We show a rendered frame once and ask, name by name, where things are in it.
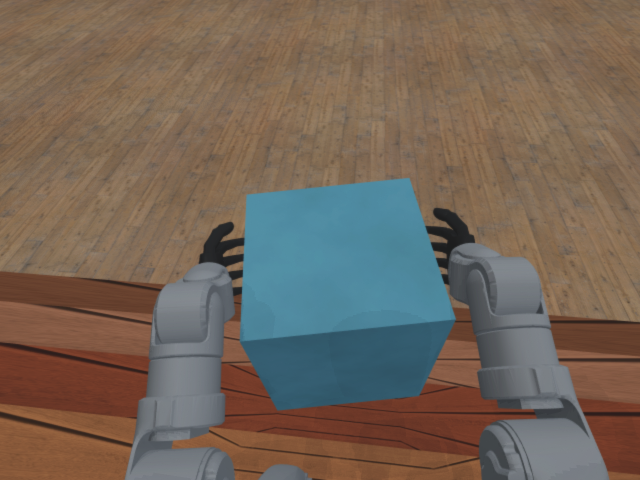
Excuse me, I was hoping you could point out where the robot left hand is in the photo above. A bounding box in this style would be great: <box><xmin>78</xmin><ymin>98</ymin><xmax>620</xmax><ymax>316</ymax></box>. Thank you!
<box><xmin>199</xmin><ymin>222</ymin><xmax>245</xmax><ymax>296</ymax></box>

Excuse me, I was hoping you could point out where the robot right hand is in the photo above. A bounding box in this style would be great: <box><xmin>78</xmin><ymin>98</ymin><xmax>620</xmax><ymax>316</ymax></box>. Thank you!
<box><xmin>425</xmin><ymin>208</ymin><xmax>475</xmax><ymax>285</ymax></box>

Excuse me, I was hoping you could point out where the left robot upper arm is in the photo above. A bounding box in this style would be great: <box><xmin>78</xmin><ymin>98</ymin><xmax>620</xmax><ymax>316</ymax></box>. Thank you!
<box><xmin>128</xmin><ymin>447</ymin><xmax>235</xmax><ymax>480</ymax></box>

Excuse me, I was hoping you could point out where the robot left forearm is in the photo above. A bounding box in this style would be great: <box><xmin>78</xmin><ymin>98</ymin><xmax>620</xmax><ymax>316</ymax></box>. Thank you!
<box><xmin>124</xmin><ymin>262</ymin><xmax>235</xmax><ymax>480</ymax></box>

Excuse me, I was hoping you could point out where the robot right forearm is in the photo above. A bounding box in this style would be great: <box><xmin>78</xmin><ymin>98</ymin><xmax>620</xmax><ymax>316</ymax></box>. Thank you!
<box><xmin>448</xmin><ymin>243</ymin><xmax>609</xmax><ymax>480</ymax></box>

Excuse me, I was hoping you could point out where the carton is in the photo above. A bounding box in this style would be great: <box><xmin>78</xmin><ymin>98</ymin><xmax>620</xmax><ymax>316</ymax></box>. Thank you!
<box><xmin>240</xmin><ymin>178</ymin><xmax>456</xmax><ymax>411</ymax></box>

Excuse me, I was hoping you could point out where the right robot upper arm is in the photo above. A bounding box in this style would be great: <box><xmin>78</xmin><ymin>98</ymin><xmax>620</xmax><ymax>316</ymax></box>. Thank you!
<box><xmin>479</xmin><ymin>418</ymin><xmax>608</xmax><ymax>480</ymax></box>

